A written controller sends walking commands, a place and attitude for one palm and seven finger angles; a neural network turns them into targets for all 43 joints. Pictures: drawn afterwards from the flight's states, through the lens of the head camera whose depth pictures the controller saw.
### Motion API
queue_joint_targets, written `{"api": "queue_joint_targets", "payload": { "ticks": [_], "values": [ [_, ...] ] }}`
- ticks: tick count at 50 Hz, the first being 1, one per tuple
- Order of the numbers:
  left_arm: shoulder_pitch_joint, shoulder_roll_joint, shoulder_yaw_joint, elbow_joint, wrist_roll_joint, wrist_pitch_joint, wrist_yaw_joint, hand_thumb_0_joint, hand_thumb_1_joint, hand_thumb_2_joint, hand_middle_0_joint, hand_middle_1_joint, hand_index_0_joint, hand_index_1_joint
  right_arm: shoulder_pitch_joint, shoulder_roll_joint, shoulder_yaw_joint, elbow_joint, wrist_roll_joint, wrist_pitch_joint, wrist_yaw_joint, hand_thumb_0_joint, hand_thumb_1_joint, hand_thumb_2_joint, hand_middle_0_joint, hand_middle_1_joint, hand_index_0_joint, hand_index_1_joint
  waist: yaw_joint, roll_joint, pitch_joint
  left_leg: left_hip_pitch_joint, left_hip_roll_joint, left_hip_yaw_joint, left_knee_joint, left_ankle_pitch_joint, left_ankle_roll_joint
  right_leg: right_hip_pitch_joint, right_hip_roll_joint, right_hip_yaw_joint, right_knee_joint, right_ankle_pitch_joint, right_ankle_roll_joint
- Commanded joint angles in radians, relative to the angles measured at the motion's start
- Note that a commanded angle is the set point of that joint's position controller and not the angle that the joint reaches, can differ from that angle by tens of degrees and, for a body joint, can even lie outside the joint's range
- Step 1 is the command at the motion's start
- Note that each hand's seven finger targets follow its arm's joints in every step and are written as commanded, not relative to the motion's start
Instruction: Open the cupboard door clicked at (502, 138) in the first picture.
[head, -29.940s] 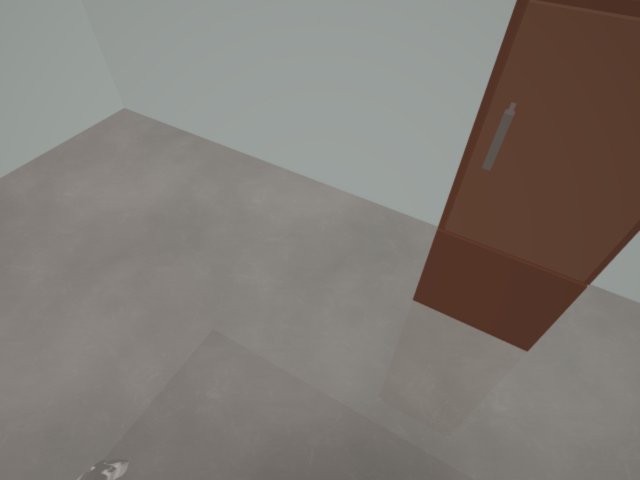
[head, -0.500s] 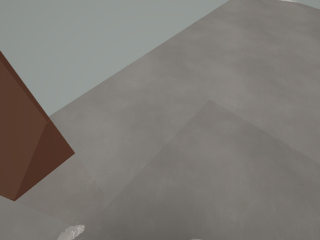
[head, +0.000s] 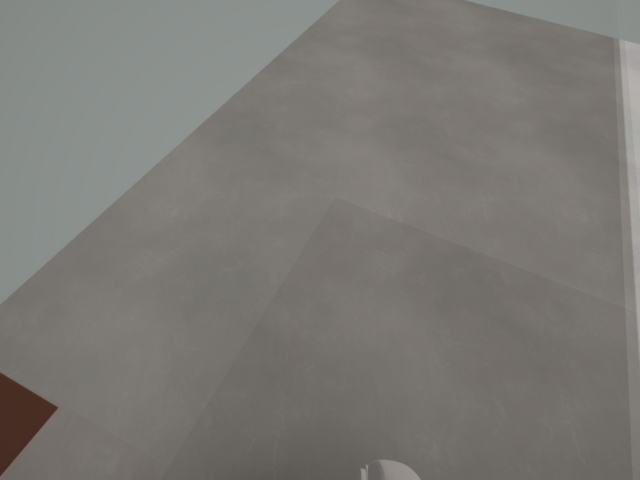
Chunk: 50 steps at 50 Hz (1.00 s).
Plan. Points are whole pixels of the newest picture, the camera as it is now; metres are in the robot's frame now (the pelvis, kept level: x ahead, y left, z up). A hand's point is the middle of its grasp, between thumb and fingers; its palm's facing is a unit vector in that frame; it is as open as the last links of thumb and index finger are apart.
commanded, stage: walk to a spot facing it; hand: left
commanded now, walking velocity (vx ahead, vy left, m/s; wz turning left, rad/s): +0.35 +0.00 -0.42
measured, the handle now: out of the picture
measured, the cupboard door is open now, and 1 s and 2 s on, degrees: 41 41 41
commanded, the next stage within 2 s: turn to face it in 0.92 s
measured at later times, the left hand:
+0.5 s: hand (250, 366) +0.30 +0.13 -0.17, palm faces -0.12 -0.97 -0.19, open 7.2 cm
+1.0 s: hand (326, 245) +0.55 +0.02 -0.16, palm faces -0.23 -0.95 -0.22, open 7.3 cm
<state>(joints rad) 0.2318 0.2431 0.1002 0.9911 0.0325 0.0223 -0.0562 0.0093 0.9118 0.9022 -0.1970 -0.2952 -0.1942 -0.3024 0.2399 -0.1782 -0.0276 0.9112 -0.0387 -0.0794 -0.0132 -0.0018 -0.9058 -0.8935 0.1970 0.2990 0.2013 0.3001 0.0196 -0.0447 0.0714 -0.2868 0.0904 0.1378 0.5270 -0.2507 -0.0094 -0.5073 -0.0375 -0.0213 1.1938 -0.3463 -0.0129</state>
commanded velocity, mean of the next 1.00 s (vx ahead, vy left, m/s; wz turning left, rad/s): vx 0.34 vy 0.00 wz -0.24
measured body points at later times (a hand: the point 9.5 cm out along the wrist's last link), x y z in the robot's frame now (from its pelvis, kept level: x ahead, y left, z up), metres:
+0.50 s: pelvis +0.22 -0.05 +0.00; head +0.25 -0.05 +0.45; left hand +0.30 +0.18 -0.15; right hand +0.22 -0.30 -0.14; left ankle +0.31 +0.08 -0.71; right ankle +0.16 -0.14 -0.74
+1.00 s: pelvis +0.44 -0.14 +0.00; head +0.46 -0.16 +0.44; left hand +0.57 +0.07 -0.14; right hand +0.35 -0.36 -0.17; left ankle +0.42 +0.02 -0.67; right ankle +0.43 -0.22 -0.74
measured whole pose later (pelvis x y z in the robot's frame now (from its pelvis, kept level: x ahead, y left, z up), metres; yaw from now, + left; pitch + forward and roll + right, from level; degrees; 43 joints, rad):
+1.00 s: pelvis +0.44 -0.14 +0.00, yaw -16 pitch +0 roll +1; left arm 0.20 0.16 0.07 1.00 0.02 -0.06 -0.01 0.00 0.92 0.90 -0.20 -0.30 -0.20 -0.30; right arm 0.30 -0.20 -0.06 1.10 -0.02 -0.01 0.00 0.01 -0.91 -0.89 0.20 0.30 0.20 0.30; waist -0.01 0.03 0.07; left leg -0.40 0.11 0.08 1.07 -0.43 -0.03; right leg -0.30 -0.02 -0.11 0.57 -0.28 -0.05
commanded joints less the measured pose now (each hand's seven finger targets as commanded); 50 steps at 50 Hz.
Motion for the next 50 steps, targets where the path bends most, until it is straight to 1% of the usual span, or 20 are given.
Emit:
{"api": "queue_joint_targets", "payload": {
  "ticks": [1, 7, 9, 10, 11, 12, 17, 25, 26, 28, 29, 33, 36, 41, 42, 43, 44, 45, 47, 50],
  "values": [
    [-0.082, -0.010, -0.018, -0.120, -0.001, -0.028, -0.017, 0.000, 0.900, 0.900, -0.200, -0.300, -0.200, -0.300, 0.130, -0.173, -0.042, 0.021, 0.004, -0.010, -0.011, 0.000, -0.900, -0.900, 0.200, 0.300, 0.200, 0.300, -0.035, 0.208, -0.068, 0.146, 0.228, -0.109, -0.337, -0.008, 0.110, -0.117, -0.062, -0.012, -0.200, 0.104, 0.011],
    [-0.178, 0.002, -0.019, -0.142, 0.000, -0.034, -0.010, 0.000, 0.900, 0.900, -0.200, -0.300, -0.200, -0.300, 0.165, -0.179, -0.046, 0.054, -0.003, 0.011, 0.002, 0.000, -0.900, -0.900, 0.200, 0.300, 0.200, 0.300, -0.049, 0.154, -0.035, 0.112, 0.249, -0.025, -0.293, 0.015, 0.105, 0.111, -0.010, -0.098, -0.523, 0.111, -0.006],
    [-0.059, 0.038, -0.008, -0.102, 0.002, -0.043, -0.002, 0.000, 0.900, 0.900, -0.200, -0.300, -0.200, -0.300, 0.146, -0.173, -0.042, 0.061, 0.000, 0.019, 0.004, 0.000, -0.900, -0.900, 0.200, 0.300, 0.200, 0.300, 0.018, 0.126, -0.082, 0.070, 0.205, 0.030, -0.100, 0.145, 0.067, 0.335, 0.036, -0.127, -0.628, 0.119, -0.035],
    [0.094, 0.096, 0.008, -0.050, 0.005, -0.055, 0.008, 0.000, 0.900, 0.900, -0.200, -0.300, -0.200, -0.300, 0.128, -0.153, -0.036, 0.055, 0.012, 0.017, 0.009, 0.000, -0.900, -0.900, 0.200, 0.300, 0.200, 0.300, 0.091, 0.008, -0.150, -0.072, 0.144, 0.099, 0.139, 0.193, 0.029, 0.594, -0.014, -0.036, -0.685, 0.060, -0.082],
    [0.271, 0.230, 0.043, -0.005, 0.007, -0.066, 0.027, 0.000, 0.900, 0.900, -0.200, -0.300, -0.200, -0.300, 0.108, -0.083, -0.019, 0.016, 0.031, 0.011, 0.017, 0.000, -0.900, -0.900, 0.200, 0.300, 0.200, 0.300, 0.160, -0.299, -0.251, -0.367, -0.006, 0.151, 0.510, -0.188, -0.022, 0.835, -0.309, 0.416, -0.816, -0.014, -0.197],
    [0.285, 0.267, 0.044, 0.003, -0.022, -0.059, 0.038, 0.000, 0.900, 0.900, -0.200, -0.300, -0.200, -0.300, 0.030, -0.113, -0.028, -0.019, 0.027, 0.014, 0.013, 0.000, -0.900, -0.900, 0.200, 0.300, 0.200, 0.300, 0.160, -0.253, -0.199, -0.494, -0.018, -0.017, 0.707, -0.389, -0.019, 0.777, -0.405, 0.599, -0.941, 0.037, -0.263],
    [-0.009, 0.089, -0.003, -0.062, -0.011, -0.077, 0.060, 0.000, 0.900, 0.900, -0.200, -0.300, -0.200, -0.300, 0.075, -0.080, -0.035, 0.060, 0.009, 0.044, 0.015, 0.000, -0.900, -0.900, 0.200, 0.300, 0.200, 0.300, -0.029, -0.114, -0.058, -0.269, 0.080, -0.095, 0.500, -0.129, -0.042, 0.324, -0.240, 0.208, -0.971, 0.154, -0.198],
    [0.006, 0.099, 0.005, -0.004, -0.018, -0.084, 0.043, 0.000, 0.900, 0.900, -0.200, -0.300, -0.200, -0.300, 0.092, -0.078, -0.042, 0.061, 0.008, 0.016, 0.029, 0.000, -0.900, -0.900, 0.200, 0.300, 0.200, 0.300, -0.073, -0.001, -0.030, 0.079, -0.020, -0.004, -0.002, 0.088, -0.034, 0.217, -0.134, 0.127, -0.880, 0.006, -0.136],
    [0.003, 0.073, 0.000, -0.008, -0.018, -0.081, 0.042, 0.000, 0.900, 0.900, -0.200, -0.300, -0.200, -0.300, 0.173, -0.119, -0.053, 0.088, 0.006, 0.008, 0.020, 0.000, -0.900, -0.900, 0.200, 0.300, 0.200, 0.300, -0.109, 0.076, -0.059, 0.215, 0.009, -0.053, -0.049, 0.027, -0.014, 0.146, -0.092, 0.096, -0.735, 0.034, -0.112],
    [0.006, -0.003, -0.027, -0.055, -0.021, -0.084, 0.033, 0.000, 0.900, 0.900, -0.200, -0.300, -0.200, -0.300, 0.386, -0.277, -0.084, 0.122, -0.017, 0.008, -0.001, 0.000, -0.900, -0.900, 0.200, 0.300, 0.200, 0.300, -0.175, 0.382, -0.148, 0.441, 0.393, -0.614, -0.287, -0.240, 0.168, -0.160, 0.083, -0.041, -0.145, -0.219, -0.036],
    [-0.051, 0.014, -0.020, -0.079, -0.011, -0.090, 0.032, 0.000, 0.900, 0.900, -0.200, -0.300, -0.200, -0.300, 0.357, -0.268, -0.081, 0.111, -0.014, 0.018, 0.000, 0.000, -0.900, -0.900, 0.200, 0.300, 0.200, 0.300, -0.167, 0.247, -0.098, 0.328, 0.425, -0.658, -0.331, -0.367, 0.212, -0.208, 0.027, 0.031, 0.000, -0.208, -0.050],
    [-0.058, -0.003, -0.018, -0.046, -0.002, -0.070, 0.012, 0.000, 0.900, 0.900, -0.200, -0.300, -0.200, -0.300, 0.161, -0.139, -0.046, 0.078, -0.003, -0.008, -0.008, 0.000, -0.900, -0.900, 0.200, 0.300, 0.200, 0.300, -0.052, 0.188, -0.005, 0.150, 0.299, -0.309, -0.350, -0.099, 0.129, -0.200, -0.082, 0.049, -0.022, 0.027, -0.014],
    [-0.064, -0.038, -0.030, -0.046, -0.007, -0.058, 0.005, 0.000, 0.900, 0.900, -0.200, -0.300, -0.200, -0.300, 0.150, -0.148, -0.051, 0.093, -0.002, -0.008, -0.001, 0.000, -0.900, -0.900, 0.200, 0.300, 0.200, 0.300, -0.045, 0.185, -0.056, 0.121, 0.228, -0.080, -0.323, 0.066, 0.112, -0.010, -0.067, -0.036, -0.366, 0.049, -0.004],
    [0.025, 0.000, -0.013, -0.011, -0.003, -0.056, 0.007, 0.000, 0.900, 0.900, -0.200, -0.300, -0.200, -0.300, 0.107, -0.162, -0.053, 0.100, 0.002, 0.022, 0.009, 0.000, -0.900, -0.900, 0.200, 0.300, 0.200, 0.300, 0.011, 0.117, -0.043, -0.009, 0.188, -0.007, -0.206, -0.153, 0.069, 0.312, 0.011, -0.131, -0.596, 0.144, -0.010],
    [0.115, 0.040, 0.000, 0.017, -0.001, -0.061, 0.013, 0.000, 0.900, 0.900, -0.200, -0.300, -0.200, -0.300, 0.090, -0.146, -0.048, 0.098, 0.007, 0.025, 0.011, 0.000, -0.900, -0.900, 0.200, 0.300, 0.200, 0.300, 0.060, 0.045, -0.058, -0.077, 0.136, 0.038, -0.061, -0.147, 0.039, 0.442, 0.007, -0.091, -0.647, 0.087, -0.031],
    [0.236, 0.130, 0.019, 0.046, 0.003, -0.072, 0.026, 0.000, 0.900, 0.900, -0.200, -0.300, -0.200, -0.300, 0.064, -0.097, -0.037, 0.079, 0.020, 0.026, 0.022, 0.000, -0.900, -0.900, 0.200, 0.300, 0.200, 0.300, 0.122, -0.167, -0.088, -0.268, 0.025, 0.133, 0.244, -0.200, -0.005, 0.597, -0.172, 0.216, -0.796, -0.116, -0.117],
    [0.324, 0.222, 0.039, 0.063, -0.011, -0.073, 0.039, 0.000, 0.900, 0.900, -0.200, -0.300, -0.200, -0.300, 0.016, -0.065, -0.030, 0.031, 0.027, 0.024, 0.025, 0.000, -0.900, -0.900, 0.200, 0.300, 0.200, 0.300, 0.155, -0.346, -0.121, -0.422, -0.044, 0.066, 0.525, -0.414, -0.014, 0.664, -0.375, 0.571, -1.004, -0.206, -0.223],
    [0.285, 0.190, 0.027, 0.058, -0.018, -0.073, 0.052, 0.000, 0.900, 0.900, -0.200, -0.300, -0.200, -0.300, -0.030, -0.097, -0.039, 0.030, 0.021, 0.021, 0.020, 0.000, -0.900, -0.900, 0.200, 0.300, 0.200, 0.300, 0.134, -0.242, -0.083, -0.476, 0.002, -0.056, 0.653, -0.323, -0.007, 0.627, -0.373, 0.586, -1.015, -0.166, -0.254],
    [0.167, 0.091, 0.001, 0.037, -0.015, -0.081, 0.067, 0.000, 0.900, 0.900, -0.200, -0.300, -0.200, -0.300, -0.037, -0.099, -0.041, 0.052, 0.018, 0.016, 0.012, 0.000, -0.900, -0.900, 0.200, 0.300, 0.200, 0.300, 0.056, -0.182, -0.073, -0.448, 0.069, -0.127, 0.651, -0.186, -0.017, 0.524, -0.323, 0.391, -0.956, 0.131, -0.220],
    [0.092, 0.043, -0.016, 0.028, -0.009, -0.096, 0.068, 0.000, 0.900, 0.900, -0.200, -0.300, -0.200, -0.300, 0.025, -0.030, -0.028, 0.101, 0.016, 0.039, 0.019, 0.000, -0.900, -0.900, 0.200, 0.300, 0.200, 0.300, -0.015, -0.071, -0.080, -0.251, 0.057, -0.077, 0.443, -0.123, -0.032, 0.371, -0.250, 0.157, -0.950, 0.356, -0.186]
  ]
}}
